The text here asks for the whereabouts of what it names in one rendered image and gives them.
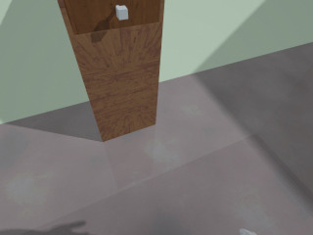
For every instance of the cabinet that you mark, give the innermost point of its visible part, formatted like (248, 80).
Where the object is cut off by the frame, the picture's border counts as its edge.
(120, 71)

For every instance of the drawer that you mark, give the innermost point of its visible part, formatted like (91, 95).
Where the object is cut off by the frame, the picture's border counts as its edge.
(96, 15)

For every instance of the handle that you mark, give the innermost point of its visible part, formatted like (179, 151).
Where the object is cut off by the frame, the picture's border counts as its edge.
(121, 12)

